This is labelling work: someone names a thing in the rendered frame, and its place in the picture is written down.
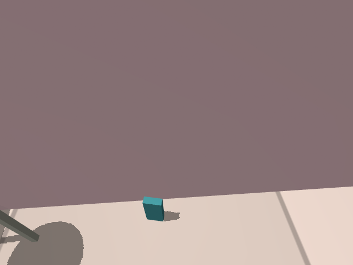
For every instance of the carton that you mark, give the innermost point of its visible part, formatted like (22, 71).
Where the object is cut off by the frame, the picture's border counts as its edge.
(153, 208)

